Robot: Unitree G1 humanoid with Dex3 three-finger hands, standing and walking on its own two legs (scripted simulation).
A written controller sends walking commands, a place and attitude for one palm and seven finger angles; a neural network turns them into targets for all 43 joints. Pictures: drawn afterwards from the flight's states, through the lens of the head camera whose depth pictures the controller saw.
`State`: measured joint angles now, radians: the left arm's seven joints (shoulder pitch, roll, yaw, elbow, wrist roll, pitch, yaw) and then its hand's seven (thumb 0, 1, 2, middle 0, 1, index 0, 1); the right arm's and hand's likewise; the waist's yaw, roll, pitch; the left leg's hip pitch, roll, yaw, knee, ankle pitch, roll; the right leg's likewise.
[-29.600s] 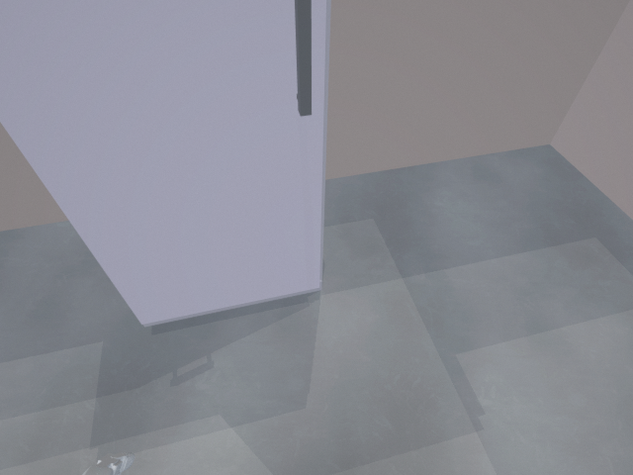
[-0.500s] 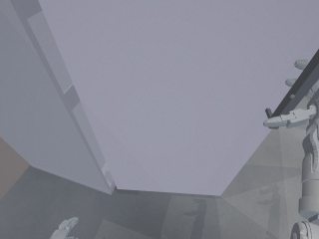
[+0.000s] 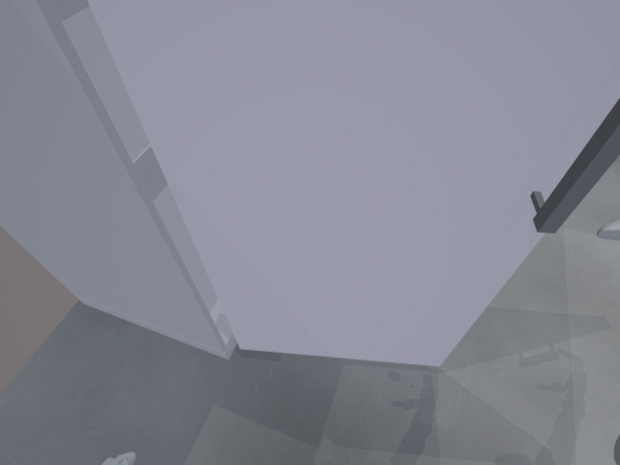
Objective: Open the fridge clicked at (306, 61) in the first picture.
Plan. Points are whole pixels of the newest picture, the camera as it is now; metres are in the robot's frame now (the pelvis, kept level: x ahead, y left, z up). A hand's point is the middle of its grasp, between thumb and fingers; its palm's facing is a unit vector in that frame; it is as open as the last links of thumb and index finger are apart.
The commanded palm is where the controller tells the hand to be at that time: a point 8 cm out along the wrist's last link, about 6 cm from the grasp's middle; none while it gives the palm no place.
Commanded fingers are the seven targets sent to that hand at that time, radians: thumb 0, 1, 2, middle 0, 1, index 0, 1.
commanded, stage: slip the hand off the handle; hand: right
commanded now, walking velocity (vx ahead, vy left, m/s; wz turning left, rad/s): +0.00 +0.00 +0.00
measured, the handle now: (596, 134) +0.46 -0.27 +0.21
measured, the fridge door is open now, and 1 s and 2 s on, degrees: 75 75 75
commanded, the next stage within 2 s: draw the hand back to the body in 1.24 s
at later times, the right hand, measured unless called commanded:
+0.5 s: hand out of the picture +0.34 -0.32 +0.19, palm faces +0.31 +0.93 -0.18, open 14.7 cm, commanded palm +0.30 -0.36 +0.20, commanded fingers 0.00 0.55 -0.20 0.25 1.15 0.25 1.15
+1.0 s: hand out of the picture +0.28 -0.32 +0.19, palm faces +0.38 +0.91 -0.18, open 14.7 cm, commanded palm +0.25 -0.36 +0.20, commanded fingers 0.00 0.55 -0.20 0.25 1.15 0.25 1.15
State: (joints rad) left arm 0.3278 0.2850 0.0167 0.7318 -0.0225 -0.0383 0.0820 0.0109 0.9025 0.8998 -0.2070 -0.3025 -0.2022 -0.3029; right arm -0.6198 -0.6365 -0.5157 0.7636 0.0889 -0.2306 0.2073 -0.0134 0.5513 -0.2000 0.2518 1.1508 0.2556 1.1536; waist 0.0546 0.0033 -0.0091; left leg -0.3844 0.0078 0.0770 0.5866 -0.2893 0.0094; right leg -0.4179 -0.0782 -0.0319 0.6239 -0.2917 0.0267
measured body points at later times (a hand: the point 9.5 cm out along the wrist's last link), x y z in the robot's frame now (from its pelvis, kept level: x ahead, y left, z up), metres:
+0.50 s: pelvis +0.01 -0.03 +0.01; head +0.02 -0.04 +0.46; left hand +0.15 +0.21 -0.09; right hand +0.32 -0.37 +0.20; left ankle +0.00 +0.11 -0.73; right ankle +0.01 -0.14 -0.73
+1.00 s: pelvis +0.00 +0.01 +0.01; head +0.00 +0.02 +0.46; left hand +0.18 +0.26 -0.08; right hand +0.26 -0.37 +0.20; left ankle +0.01 +0.11 -0.73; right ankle +0.01 -0.14 -0.73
